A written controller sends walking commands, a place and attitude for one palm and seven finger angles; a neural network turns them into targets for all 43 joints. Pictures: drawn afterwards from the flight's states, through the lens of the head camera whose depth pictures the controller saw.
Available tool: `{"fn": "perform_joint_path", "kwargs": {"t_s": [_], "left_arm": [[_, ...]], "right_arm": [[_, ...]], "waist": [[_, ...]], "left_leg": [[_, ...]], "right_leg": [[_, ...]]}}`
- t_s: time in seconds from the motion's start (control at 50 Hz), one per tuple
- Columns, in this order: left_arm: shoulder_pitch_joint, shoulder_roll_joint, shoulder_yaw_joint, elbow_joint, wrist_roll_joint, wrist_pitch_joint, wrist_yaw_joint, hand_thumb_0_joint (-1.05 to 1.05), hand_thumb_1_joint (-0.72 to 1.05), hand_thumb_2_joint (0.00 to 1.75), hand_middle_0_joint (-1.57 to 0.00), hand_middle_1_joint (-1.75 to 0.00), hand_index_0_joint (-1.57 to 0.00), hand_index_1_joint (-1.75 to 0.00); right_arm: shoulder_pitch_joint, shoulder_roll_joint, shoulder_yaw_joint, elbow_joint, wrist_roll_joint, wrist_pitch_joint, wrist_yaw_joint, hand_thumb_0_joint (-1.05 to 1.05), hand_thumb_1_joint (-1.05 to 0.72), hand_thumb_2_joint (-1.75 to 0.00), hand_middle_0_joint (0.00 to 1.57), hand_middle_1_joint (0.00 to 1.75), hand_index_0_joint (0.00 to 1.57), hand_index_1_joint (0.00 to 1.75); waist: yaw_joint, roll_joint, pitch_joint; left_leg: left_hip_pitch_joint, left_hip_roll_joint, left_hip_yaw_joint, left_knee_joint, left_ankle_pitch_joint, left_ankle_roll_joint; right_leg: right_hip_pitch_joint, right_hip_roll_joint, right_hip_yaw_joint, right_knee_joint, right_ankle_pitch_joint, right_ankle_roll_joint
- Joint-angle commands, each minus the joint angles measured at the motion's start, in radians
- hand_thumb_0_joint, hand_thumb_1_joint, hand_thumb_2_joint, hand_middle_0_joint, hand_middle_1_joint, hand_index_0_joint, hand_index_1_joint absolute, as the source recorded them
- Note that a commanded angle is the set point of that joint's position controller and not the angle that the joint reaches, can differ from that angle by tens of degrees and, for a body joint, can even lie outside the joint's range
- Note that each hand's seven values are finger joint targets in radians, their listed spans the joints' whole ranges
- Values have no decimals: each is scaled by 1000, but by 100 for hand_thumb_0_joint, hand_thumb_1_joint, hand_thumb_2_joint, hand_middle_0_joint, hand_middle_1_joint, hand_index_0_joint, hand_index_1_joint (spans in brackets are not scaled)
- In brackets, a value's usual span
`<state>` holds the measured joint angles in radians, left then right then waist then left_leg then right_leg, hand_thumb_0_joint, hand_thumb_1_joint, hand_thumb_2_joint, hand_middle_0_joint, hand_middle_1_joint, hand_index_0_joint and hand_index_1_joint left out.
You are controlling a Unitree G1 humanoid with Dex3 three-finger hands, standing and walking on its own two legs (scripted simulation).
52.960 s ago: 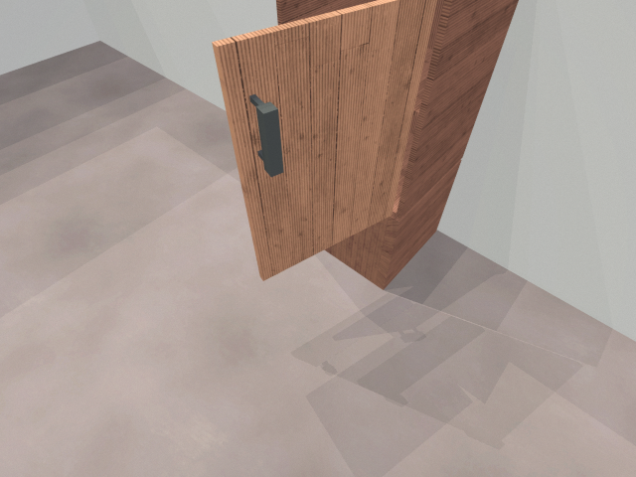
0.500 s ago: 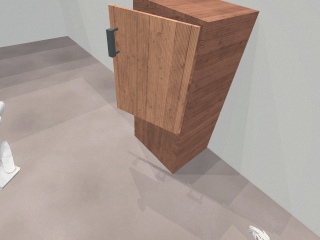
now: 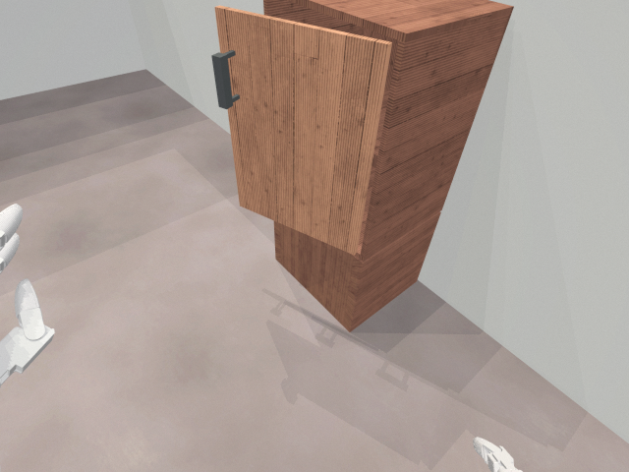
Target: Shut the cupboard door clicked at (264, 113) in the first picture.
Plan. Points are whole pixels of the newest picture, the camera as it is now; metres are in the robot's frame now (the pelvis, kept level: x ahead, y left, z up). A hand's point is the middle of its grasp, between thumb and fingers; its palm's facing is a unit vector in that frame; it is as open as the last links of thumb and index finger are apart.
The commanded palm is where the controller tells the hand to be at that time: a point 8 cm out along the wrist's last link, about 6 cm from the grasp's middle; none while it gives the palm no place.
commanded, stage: let the arm hang, fingers relaxed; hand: left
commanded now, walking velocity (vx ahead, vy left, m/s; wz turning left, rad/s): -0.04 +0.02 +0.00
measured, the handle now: (228, 79) +0.96 +0.27 +0.10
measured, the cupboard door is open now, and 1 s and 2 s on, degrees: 20 20 20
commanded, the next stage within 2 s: look to check the result in 1.16 s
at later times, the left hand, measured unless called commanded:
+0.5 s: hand out of the picture +0.05 +0.20 -0.18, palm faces +0.07 -0.98 -0.19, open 6.9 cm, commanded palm none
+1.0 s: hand out of the picture -0.03 +0.20 -0.17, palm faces +0.04 -0.98 -0.17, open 7.3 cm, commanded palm none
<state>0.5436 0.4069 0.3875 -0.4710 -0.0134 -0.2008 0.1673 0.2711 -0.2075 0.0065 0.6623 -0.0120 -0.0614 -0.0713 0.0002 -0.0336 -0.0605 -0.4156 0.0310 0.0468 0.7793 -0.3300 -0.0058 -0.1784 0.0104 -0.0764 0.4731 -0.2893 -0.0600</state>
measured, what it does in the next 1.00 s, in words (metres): steps on the spot: left foot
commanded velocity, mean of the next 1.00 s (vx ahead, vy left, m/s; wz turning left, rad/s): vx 0.00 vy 0.00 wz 0.00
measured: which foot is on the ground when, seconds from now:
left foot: up 0.00-0.06, down 0.08-1.00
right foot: down 0.00-1.00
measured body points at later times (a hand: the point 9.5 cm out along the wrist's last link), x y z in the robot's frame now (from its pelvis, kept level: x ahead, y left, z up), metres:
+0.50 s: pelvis +0.01 +0.02 +0.00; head +0.02 +0.04 +0.44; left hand +0.05 +0.25 -0.16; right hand +0.06 -0.22 -0.15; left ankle +0.04 +0.13 -0.74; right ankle +0.00 -0.08 -0.74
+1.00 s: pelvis +0.00 +0.04 +0.00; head -0.01 +0.04 +0.45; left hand -0.03 +0.25 -0.16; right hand -0.01 -0.18 -0.16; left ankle +0.04 +0.13 -0.74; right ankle +0.00 -0.08 -0.74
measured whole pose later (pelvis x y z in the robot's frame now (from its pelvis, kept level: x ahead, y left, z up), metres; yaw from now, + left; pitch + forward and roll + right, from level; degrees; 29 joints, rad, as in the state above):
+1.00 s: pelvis +0.00 +0.04 +0.00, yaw +0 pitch -3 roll +0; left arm 0.34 0.14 -0.01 1.15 0.01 0.01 0.03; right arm 0.32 -0.13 0.00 1.13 -0.02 0.01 -0.03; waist 0.00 0.00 0.01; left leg -0.19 -0.01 0.07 0.38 -0.16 0.04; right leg -0.13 0.00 0.00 0.40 -0.24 0.00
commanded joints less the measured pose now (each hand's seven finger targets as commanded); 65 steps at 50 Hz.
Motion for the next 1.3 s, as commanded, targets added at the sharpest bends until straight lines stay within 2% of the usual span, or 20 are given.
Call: {"fn": "perform_joint_path", "kwargs": {"t_s": [0.0,0.02,0.04,0.06,0.08,0.1,0.12,0.16,0.18,0.2,0.22,0.24,0.28,0.34,0.38,0.42,0.58,0.7,0.98,1.28], "left_arm": [[-71,185,144,-134,-14,-57,34,0,90,90,-20,-30,-20,-30],[-62,169,130,-135,-18,-57,31,0,90,90,-20,-30,-20,-30],[-111,-21,-282,546,77,114,-126,0,90,90,-20,-30,-20,-30],[-73,-61,-289,546,39,194,-149,0,90,90,-20,-30,-20,-30],[-81,-112,-305,525,41,225,-147,0,90,90,-20,-30,-20,-30],[-125,-122,-317,553,49,230,-147,0,90,90,-20,-30,-20,-30],[-189,-103,-319,595,42,222,-153,0,90,90,-20,-30,-20,-30],[-231,-72,-322,700,33,214,-158,0,90,90,-20,-30,-20,-30],[-218,-54,-322,767,33,212,-157,0,90,90,-20,-30,-20,-30],[-202,-19,-320,835,34,208,-154,0,90,90,-20,-30,-20,-30],[-201,17,-325,898,35,200,-151,0,90,90,-20,-30,-20,-30],[-227,25,-330,977,36,193,-156,0,90,90,-20,-30,-20,-30],[-312,4,-342,1069,38,194,-153,0,90,90,-20,-30,-20,-30],[-301,-36,-353,1194,28,182,-146,0,90,90,-20,-30,-20,-30],[-230,-111,-342,1246,29,176,-135,0,90,90,-20,-30,-20,-30],[-236,-100,-347,1306,28,187,-130,0,90,90,-20,-30,-20,-30],[-224,-124,-365,1479,24,197,-139,0,90,90,-20,-30,-20,-30],[-193,-133,-369,1546,24,195,-137,0,90,90,-20,-30,-20,-30],[-133,-174,-375,1603,27,195,-129,0,90,90,-20,-30,-20,-30],[-120,-190,-371,1607,29,188,-127,0,90,90,-20,-30,-20,-30]], "right_arm": [[-132,-93,-40,-161,9,-55,-14,0,-90,-90,20,30,20,30],[-127,-104,-48,-163,14,-61,-19,0,-90,-90,20,30,20,30],[-104,-279,-66,18,-8,-107,100,0,-90,-90,20,30,20,30],[-80,-274,-66,-31,9,-44,91,0,-90,-90,20,30,20,30],[-86,-239,-61,-56,5,-16,76,0,-90,-90,20,30,20,30],[-79,-220,-53,-41,-13,-5,71,0,-90,-90,20,30,20,30],[-78,-227,-46,-46,-22,-6,67,0,-90,-90,20,30,20,30],[-89,-233,-40,-45,-27,8,62,0,-90,-90,20,30,20,30],[-117,-235,-37,-45,-18,19,59,0,-90,-90,20,30,20,30],[-136,-216,-33,-43,-4,28,58,0,-90,-90,20,30,20,30],[-135,-168,-25,-39,5,39,60,0,-90,-90,20,30,20,30],[-98,-135,-25,7,-4,51,68,0,-90,-90,20,30,20,30],[-96,-132,-30,74,-18,81,68,0,-90,-90,20,30,20,30],[-42,-93,-18,157,-13,73,66,0,-90,-90,20,30,20,30],[-30,-91,-24,198,-17,54,53,0,-90,-90,20,30,20,30],[-42,-89,-25,233,-9,60,50,0,-90,-90,20,30,20,30],[24,-78,-24,348,-6,65,40,0,-90,-90,20,30,20,30],[58,-72,-22,400,-4,60,38,0,-90,-90,20,30,20,30],[99,-26,-21,450,-2,62,34,0,-90,-90,20,30,20,30],[120,-19,-29,448,-2,60,31,0,-90,-90,20,30,20,30]], "waist": [[0,-27,46],[-4,17,37],[-63,169,61],[-24,259,-17],[-23,259,4],[-21,178,-13],[-25,113,-9],[-4,-7,-40],[22,-72,-72],[34,-158,-108],[24,-235,-115],[-7,-221,-67],[-24,-164,39],[-38,21,8],[-9,140,-76],[-2,189,-40],[-6,56,121],[-5,19,126],[-6,42,184],[-11,32,169]], "left_leg": [[120,-16,47,-248,121,9],[187,-5,31,-318,160,12],[195,123,-119,-201,640,40],[182,213,-212,-260,781,97],[152,258,-231,-320,786,141],[126,266,-252,-330,713,154],[100,260,-303,-346,712,173],[154,234,-284,-317,723,171],[142,194,-236,-277,645,139],[100,114,-157,-220,458,87],[48,18,-81,-174,227,28],[61,-26,-49,-146,10,1],[125,-28,-52,-88,-70,-2],[203,-2,-69,-244,243,4],[259,55,-98,-282,437,21],[239,61,-109,-305,379,24],[191,76,-127,-458,139,30],[218,73,-116,-486,123,33],[204,63,-103,-505,66,36],[211,63,-106,-492,65,39]], "right_leg": [[-61,-213,199,-157,108,-57],[-71,-187,175,-112,140,-30],[-241,-180,13,189,332,32],[-200,-85,35,285,24,70],[-217,-60,33,354,-243,84],[-235,-42,50,408,-327,83],[-228,-39,85,423,-315,80],[-160,-50,77,279,-193,70],[-57,-49,71,131,-35,66],[36,-81,123,26,144,55],[54,-195,255,-38,288,17],[-42,-294,336,-99,238,-52],[-198,-264,337,-179,29,-97],[-97,-176,236,-77,280,-38],[-4,-121,172,-36,366,4],[7,-109,164,-74,267,13],[-15,-88,149,-168,60,15],[-18,-92,151,-173,59,20],[-63,-89,154,-169,38,24],[-74,-86,156,-165,33,22]]}}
